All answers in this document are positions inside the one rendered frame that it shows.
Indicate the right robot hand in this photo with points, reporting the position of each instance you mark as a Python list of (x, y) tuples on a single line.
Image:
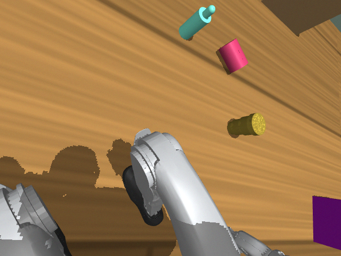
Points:
[(249, 245)]

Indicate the left robot foot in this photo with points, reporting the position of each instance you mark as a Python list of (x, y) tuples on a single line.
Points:
[(62, 239)]

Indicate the right robot foot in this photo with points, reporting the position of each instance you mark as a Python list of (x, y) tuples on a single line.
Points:
[(136, 196)]

